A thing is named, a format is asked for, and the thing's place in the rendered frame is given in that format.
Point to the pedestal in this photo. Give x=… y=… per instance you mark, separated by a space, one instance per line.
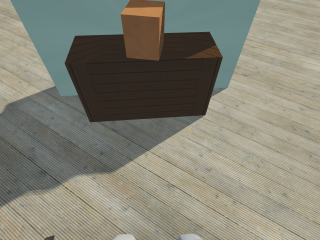
x=113 y=87

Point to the carton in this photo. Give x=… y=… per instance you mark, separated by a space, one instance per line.
x=143 y=23

